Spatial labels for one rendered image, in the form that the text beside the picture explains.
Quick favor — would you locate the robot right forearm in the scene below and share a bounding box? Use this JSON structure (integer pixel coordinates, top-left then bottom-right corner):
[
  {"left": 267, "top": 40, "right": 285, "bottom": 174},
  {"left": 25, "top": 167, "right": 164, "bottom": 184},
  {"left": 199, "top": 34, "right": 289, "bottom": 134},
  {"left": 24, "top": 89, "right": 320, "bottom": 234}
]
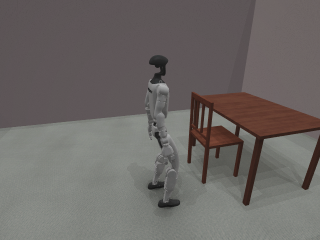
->
[{"left": 156, "top": 113, "right": 170, "bottom": 146}]

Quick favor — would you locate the robot right upper arm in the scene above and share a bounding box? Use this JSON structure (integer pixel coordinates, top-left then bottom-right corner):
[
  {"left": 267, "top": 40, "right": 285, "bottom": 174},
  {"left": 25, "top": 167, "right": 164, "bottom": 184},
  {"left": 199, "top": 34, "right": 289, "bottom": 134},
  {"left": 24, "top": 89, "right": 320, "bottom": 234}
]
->
[{"left": 154, "top": 84, "right": 169, "bottom": 120}]

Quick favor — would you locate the robot left foot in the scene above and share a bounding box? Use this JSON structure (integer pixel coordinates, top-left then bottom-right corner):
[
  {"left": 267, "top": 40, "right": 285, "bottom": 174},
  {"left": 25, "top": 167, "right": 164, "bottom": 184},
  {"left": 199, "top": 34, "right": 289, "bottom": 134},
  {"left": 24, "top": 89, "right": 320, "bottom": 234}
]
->
[{"left": 148, "top": 181, "right": 165, "bottom": 190}]

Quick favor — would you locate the robot left upper arm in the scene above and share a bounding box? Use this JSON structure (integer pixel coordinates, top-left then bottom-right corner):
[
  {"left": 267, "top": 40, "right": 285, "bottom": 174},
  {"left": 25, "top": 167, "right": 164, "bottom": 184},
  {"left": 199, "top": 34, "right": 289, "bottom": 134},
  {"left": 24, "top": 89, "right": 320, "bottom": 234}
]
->
[{"left": 144, "top": 79, "right": 152, "bottom": 108}]

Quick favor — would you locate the robot left forearm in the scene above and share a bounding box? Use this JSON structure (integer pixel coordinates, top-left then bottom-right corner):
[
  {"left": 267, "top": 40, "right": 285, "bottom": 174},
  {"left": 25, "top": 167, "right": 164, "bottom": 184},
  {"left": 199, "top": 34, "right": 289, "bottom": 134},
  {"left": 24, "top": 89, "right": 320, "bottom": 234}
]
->
[{"left": 145, "top": 105, "right": 154, "bottom": 126}]

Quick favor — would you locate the robot head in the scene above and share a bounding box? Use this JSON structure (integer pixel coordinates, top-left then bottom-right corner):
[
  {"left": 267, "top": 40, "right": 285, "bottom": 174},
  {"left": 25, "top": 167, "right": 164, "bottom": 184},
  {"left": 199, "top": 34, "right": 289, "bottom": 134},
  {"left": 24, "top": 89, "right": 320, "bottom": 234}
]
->
[{"left": 149, "top": 55, "right": 168, "bottom": 84}]

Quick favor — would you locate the table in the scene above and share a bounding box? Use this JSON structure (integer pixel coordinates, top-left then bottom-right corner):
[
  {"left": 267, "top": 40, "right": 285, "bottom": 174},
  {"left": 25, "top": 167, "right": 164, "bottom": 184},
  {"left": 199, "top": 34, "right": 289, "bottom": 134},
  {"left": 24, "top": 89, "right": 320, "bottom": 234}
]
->
[{"left": 192, "top": 92, "right": 320, "bottom": 206}]

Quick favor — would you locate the chair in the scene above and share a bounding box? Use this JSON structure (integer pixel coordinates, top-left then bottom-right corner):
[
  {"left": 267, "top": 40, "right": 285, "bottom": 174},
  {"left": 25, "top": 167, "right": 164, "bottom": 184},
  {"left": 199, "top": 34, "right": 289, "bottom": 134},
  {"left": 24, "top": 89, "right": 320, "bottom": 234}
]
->
[{"left": 187, "top": 92, "right": 244, "bottom": 184}]

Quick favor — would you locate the left robot hand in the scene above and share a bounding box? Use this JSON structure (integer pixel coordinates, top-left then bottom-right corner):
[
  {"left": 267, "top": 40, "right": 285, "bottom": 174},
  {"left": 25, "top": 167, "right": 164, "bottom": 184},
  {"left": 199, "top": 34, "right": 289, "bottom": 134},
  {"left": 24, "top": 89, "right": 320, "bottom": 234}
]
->
[{"left": 147, "top": 125, "right": 152, "bottom": 140}]

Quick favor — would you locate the right robot hand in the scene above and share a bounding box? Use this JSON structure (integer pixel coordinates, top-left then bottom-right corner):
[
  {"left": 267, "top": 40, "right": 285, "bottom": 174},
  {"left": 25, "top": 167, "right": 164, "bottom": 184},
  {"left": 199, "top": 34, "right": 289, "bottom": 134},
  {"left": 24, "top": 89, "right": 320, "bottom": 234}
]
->
[{"left": 162, "top": 145, "right": 175, "bottom": 165}]

